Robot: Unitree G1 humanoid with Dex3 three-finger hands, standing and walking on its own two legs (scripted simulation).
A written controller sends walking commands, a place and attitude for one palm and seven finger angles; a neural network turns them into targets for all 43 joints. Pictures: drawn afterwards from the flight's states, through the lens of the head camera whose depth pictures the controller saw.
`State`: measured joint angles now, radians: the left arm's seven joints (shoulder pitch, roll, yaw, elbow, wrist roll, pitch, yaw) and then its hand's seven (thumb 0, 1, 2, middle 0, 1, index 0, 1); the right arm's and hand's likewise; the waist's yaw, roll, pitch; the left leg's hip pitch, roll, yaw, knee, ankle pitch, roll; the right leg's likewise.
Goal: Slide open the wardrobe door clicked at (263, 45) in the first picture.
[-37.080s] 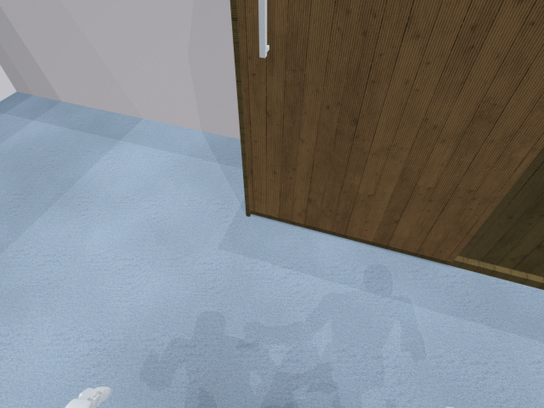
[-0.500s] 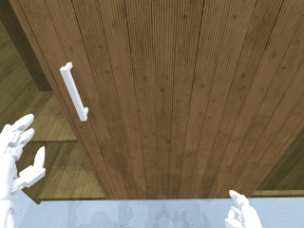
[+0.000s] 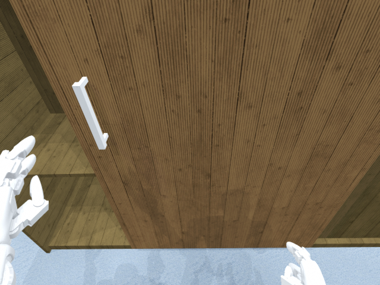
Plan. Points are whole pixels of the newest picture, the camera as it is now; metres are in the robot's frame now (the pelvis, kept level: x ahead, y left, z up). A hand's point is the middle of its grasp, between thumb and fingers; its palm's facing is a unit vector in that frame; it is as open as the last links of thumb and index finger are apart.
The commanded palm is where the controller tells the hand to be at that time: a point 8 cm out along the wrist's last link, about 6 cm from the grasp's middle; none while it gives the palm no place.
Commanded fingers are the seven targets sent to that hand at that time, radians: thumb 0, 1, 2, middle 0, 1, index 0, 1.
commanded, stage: step back with the hand held close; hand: left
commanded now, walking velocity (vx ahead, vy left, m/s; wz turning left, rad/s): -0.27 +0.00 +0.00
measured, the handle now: (93, 115) +0.45 +0.31 +0.14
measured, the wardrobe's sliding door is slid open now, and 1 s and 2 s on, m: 0.46 0.46 0.46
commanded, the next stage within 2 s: stop stepping back and stand still in 0.76 s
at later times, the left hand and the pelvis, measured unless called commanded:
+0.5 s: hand out of the picture +0.12 +0.35 +0.16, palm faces +0.45 -0.79 -0.41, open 7.4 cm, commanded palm +0.06 +0.38 +0.17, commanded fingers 0.00 0.90 0.90 -0.20 -0.30 -0.20 -0.30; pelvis -0.08 +0.08 -0.01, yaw +1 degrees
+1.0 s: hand out of the picture -0.04 +0.48 +0.16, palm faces +0.49 -0.80 -0.34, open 7.4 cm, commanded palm -0.08 +0.50 +0.17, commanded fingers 0.00 0.90 0.90 -0.20 -0.30 -0.20 -0.30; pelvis -0.22 +0.20 -0.04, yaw +1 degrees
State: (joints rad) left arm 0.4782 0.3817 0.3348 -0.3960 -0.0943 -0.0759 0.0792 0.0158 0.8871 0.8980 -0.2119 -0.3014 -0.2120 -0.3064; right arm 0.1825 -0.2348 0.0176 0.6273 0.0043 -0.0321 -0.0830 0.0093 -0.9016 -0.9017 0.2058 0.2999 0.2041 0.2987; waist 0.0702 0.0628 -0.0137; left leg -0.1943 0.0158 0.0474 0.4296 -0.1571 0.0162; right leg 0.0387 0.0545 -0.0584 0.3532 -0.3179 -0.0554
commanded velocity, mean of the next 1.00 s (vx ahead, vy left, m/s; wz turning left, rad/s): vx -0.21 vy -0.04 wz -0.02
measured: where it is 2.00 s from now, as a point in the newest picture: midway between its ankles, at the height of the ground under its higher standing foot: outside the picture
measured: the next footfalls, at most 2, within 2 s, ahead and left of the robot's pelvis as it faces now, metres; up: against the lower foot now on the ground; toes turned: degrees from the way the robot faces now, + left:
right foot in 0.66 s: -0.14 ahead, -0.02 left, +0.00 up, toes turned +1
left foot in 1.06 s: -0.12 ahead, +0.32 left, +0.00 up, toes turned -3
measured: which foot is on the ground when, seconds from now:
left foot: down 0.00-0.92, up 0.94-1.00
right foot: down 0.00-0.44, up 0.46-0.64, down 0.66-1.00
